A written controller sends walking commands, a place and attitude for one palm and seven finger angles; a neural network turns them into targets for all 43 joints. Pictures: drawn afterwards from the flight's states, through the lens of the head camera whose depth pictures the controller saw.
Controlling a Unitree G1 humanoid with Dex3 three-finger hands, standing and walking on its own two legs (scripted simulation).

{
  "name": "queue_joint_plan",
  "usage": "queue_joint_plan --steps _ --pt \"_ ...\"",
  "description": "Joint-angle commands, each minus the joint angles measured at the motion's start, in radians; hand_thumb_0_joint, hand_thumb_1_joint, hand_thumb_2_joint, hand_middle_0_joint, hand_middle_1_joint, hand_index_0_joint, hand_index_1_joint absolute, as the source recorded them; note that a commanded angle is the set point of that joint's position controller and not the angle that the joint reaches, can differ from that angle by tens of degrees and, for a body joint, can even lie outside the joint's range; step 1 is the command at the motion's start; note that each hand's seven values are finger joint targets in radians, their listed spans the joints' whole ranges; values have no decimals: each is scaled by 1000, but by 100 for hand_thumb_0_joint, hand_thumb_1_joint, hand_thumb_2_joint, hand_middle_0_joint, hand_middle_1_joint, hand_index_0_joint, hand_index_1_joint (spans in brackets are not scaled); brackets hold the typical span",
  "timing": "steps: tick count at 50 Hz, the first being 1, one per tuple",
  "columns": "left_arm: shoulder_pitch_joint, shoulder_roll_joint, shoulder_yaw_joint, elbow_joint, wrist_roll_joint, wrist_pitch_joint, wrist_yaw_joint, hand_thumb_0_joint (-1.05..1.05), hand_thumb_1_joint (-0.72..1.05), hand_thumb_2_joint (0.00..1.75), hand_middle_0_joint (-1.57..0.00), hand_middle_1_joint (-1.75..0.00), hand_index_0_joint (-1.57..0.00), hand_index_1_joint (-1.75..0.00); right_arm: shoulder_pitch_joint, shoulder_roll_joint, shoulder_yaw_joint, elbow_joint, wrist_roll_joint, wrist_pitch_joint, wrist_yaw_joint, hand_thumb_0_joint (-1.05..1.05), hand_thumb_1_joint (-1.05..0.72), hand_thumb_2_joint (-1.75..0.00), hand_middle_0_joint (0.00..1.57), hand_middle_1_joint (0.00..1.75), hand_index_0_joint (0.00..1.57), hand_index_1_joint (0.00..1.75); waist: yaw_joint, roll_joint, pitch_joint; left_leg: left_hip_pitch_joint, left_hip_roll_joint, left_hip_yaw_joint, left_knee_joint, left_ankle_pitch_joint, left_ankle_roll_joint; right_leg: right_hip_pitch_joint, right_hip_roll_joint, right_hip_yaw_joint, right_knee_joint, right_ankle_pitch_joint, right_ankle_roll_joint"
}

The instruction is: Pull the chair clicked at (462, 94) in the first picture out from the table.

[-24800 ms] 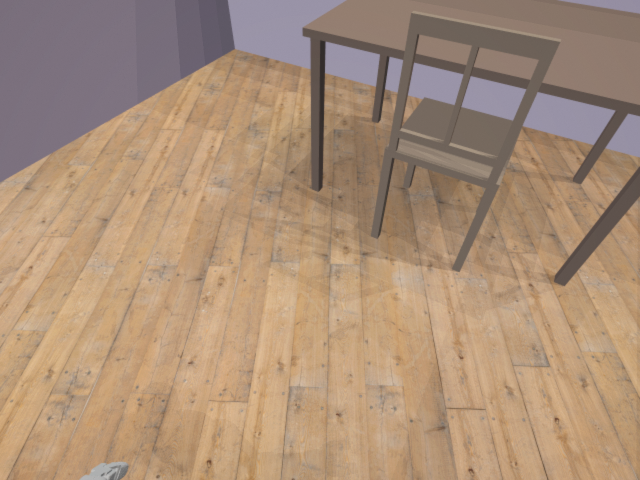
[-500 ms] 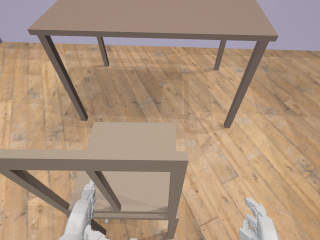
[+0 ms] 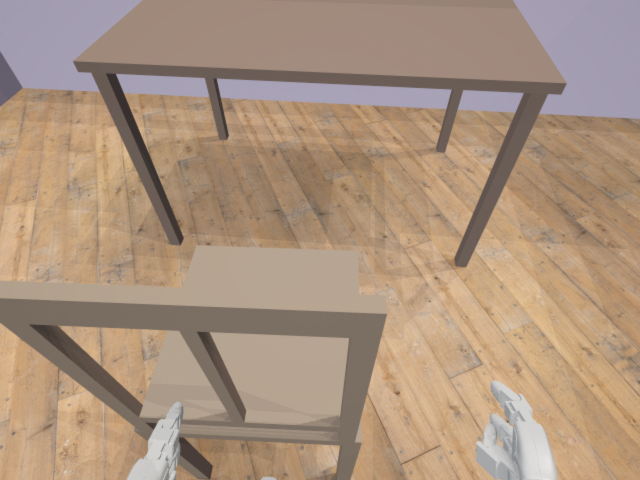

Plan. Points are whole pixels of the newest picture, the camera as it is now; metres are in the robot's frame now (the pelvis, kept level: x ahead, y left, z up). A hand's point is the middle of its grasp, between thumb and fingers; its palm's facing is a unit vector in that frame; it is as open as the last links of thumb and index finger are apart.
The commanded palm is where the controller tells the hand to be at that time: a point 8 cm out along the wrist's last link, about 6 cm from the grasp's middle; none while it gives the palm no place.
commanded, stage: draw the hand back to the body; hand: left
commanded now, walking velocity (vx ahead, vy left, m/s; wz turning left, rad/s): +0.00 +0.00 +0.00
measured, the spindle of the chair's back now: (220, 380) +0.25 +0.14 -0.02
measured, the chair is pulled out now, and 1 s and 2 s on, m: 0.62 0.62 0.61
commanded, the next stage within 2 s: step back with the hand held close in 1.60 s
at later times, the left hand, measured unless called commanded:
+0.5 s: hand (135, 461) +0.14 +0.17 +0.09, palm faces +0.02 -1.00 -0.09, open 17.5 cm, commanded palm +0.10 +0.24 +0.11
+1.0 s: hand (37, 416) +0.16 +0.24 +0.14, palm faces +0.31 -0.83 -0.47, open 11.7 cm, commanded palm +0.13 +0.28 +0.20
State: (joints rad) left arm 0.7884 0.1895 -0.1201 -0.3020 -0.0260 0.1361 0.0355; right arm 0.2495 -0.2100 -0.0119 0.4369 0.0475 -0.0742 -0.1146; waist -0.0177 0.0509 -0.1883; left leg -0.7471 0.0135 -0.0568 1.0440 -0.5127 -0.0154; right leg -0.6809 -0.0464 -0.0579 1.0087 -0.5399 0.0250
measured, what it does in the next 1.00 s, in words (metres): rises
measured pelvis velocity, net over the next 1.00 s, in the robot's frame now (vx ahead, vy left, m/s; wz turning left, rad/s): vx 0.01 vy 0.00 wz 0.00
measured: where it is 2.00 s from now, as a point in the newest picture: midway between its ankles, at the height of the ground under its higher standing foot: outside the picture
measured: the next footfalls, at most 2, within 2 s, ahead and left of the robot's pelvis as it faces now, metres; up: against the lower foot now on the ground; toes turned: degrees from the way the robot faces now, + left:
none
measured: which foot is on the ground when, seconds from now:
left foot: down 0.00-1.00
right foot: down 0.00-1.00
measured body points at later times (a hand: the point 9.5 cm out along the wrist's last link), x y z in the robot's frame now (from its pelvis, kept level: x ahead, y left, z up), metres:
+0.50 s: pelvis -0.02 +0.00 +0.00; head +0.00 -0.01 +0.45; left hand +0.13 +0.23 +0.10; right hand +0.17 -0.23 -0.08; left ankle +0.00 +0.13 -0.67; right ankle -0.02 -0.13 -0.67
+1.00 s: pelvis +0.01 +0.00 +0.06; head +0.00 -0.03 +0.50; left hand +0.14 +0.28 +0.17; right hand +0.20 -0.21 -0.03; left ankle +0.00 +0.13 -0.67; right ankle -0.02 -0.13 -0.67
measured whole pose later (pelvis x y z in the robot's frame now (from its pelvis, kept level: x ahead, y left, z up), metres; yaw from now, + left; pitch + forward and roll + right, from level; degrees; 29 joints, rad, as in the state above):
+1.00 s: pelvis +0.01 +0.00 +0.06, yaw +0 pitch -2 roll -1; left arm 0.65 0.38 0.16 -0.43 -0.06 0.09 0.16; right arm 0.21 -0.22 0.04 0.62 0.03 -0.18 -0.12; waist 0.07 0.08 0.00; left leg -0.24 0.02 -0.04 0.62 -0.35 -0.02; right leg -0.18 -0.04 -0.06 0.58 -0.36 0.02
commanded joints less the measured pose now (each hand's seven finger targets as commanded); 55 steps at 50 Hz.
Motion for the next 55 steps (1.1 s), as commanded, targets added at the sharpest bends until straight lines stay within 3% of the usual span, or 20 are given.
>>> queue_joint_plan --steps 1,2,3,6,11,13,16,23,26,27,28,32,37,40,42,44,46,49,50,55 --pt "102 65 39 -229 1 -78 -8 0 -55 20 0 0 0 0 -90 -105 -49 -179 0 -57 -20 0 -90 -90 20 30 20 30 -12 -32 -61 108 -11 24 -131 261 48 21 20 -29 -163 261 -32" --pt "31 10 72 -337 -115 -184 -26 0 -55 20 0 0 0 0 -79 -104 -49 -164 1 -81 -20 0 -90 -90 20 30 20 30 -20 -78 -54 98 -18 18 -101 283 42 -3 28 -51 -146 296 -31" --pt "73 42 93 -299 -114 -236 -38 0 -55 20 0 0 0 0 -84 -107 -54 -140 1 -94 -20 0 -90 -90 20 30 20 30 -2 -57 -82 100 -19 20 -95 283 42 0 29 -47 -134 288 -32" --pt "70 69 139 -330 -144 -344 -60 0 -55 20 0 0 0 0 -79 -99 -61 -116 7 -117 -11 0 -90 -90 20 30 20 30 6 -7 -99 116 -16 16 -92 320 36 0 28 -44 -115 300 -37" --pt "54 73 161 -247 -165 -523 -144 0 -55 20 0 0 0 0 -123 -86 -73 -79 11 -121 26 0 -90 -90 20 30 20 30 12 -27 -46 46 -4 11 -63 283 28 -51 29 -36 -78 260 -36" --pt "36 106 205 -226 -184 -580 -196 0 -55 20 0 0 0 0 -140 -88 -79 -78 15 -116 37 0 -90 -90 20 30 20 30 15 -46 -66 23 1 14 -50 254 27 -46 27 -23 -72 239 -35" --pt "84 139 273 -260 -222 -528 -223 0 -55 20 0 0 0 0 -165 -85 -75 -117 30 -99 37 0 -90 -90 20 30 20 30 44 17 -121 80 -5 23 -103 232 28 43 21 -15 -108 211 -38" --pt "-39 158 314 -333 -273 -440 -201 0 -48 24 -1 -2 -1 -2 -148 -90 -50 -101 38 -118 -2 0 -90 -90 20 30 20 30 14 -54 -35 138 4 3 -175 201 35 71 31 -25 -204 174 -27" --pt "-62 182 347 -307 -274 -423 -216 0 -37 29 -2 -4 -2 -4 -146 -98 -42 -84 41 -142 -9 0 -90 -90 20 30 20 30 16 -33 -1 170 5 3 -205 190 34 87 30 -23 -240 158 -30" --pt "-10 364 419 -297 -98 -315 -55 0 -33 31 -3 -5 -3 -5 -134 -83 -34 -89 16 -101 -31 0 -90 -90 20 30 20 30 107 17 -46 215 40 8 -261 197 25 187 -4 28 -301 178 -59" --pt "-10 253 340 -380 -79 -264 2 0 -30 32 -4 -5 -4 -5 -127 -71 -14 -117 11 -91 -35 0 -90 -90 20 30 20 30 66 30 7 240 34 14 -281 192 26 192 -12 10 -329 182 -55" --pt "-84 261 334 -388 -36 -179 109 0 -15 39 -5 -8 -5 -8 -142 -81 2 -78 2 -75 -48 0 -90 -90 20 30 20 30 58 20 94 333 39 13 -343 211 28 236 -6 -10 -401 199 -56" --pt "-188 315 389 -392 -25 -169 147 0 3 48 -8 -12 -8 -12 -158 -99 13 -48 -6 -96 -47 0 -90 -90 20 30 20 30 59 18 133 426 34 8 -440 202 25 315 -5 -12 -482 206 -55" --pt "-244 361 434 -442 -20 -176 159 0 14 53 -10 -14 -10 -14 -159 -107 17 -28 -10 -119 -41 0 -90 -90 20 30 20 30 68 79 108 486 31 1 -485 254 20 379 -6 -11 -502 260 -61" --pt "-243 348 439 -453 -22 -177 162 0 21 57 -10 -16 -10 -16 -163 -104 19 -15 -14 -135 -36 0 -90 -90 20 30 20 30 69 101 102 530 31 7 -503 308 20 407 -9 -10 -508 317 -59" --pt "-282 363 458 -470 -26 -177 166 0 28 60 -12 -17 -12 -17 -169 -108 21 -5 -17 -149 -29 0 -90 -90 20 30 20 30 70 67 102 543 33 2 -523 335 18 436 -8 -14 -517 342 -57" --pt "-316 390 489 -496 -24 -178 173 0 36 64 -13 -19 -13 -19 -165 -114 19 14 -19 -163 -26 0 -90 -90 20 30 20 30 73 114 83 582 29 10 -533 370 17 463 -10 -6 -529 381 -59" --pt "-331 375 498 -465 -25 -180 175 0 47 69 -14 -21 -14 -21 -171 -117 14 33 -23 -174 -16 0 -90 -90 20 30 20 30 73 48 83 609 32 12 -542 430 21 488 -11 -9 -535 447 -52" --pt "-340 371 507 -439 -24 -178 174 0 50 71 -15 -22 -15 -22 -172 -119 10 46 -21 -172 -14 0 -90 -90 20 30 20 30 72 64 97 607 29 16 -542 442 20 497 -11 -6 -547 462 -53" --pt "-359 338 529 -318 -26 -184 158 0 68 80 -17 -26 -17 -26 -197 -123 -5 66 -22 -148 0 0 -90 -90 20 30 20 30 74 -3 135 624 32 30 -561 463 26 515 -13 2 -573 513 -44"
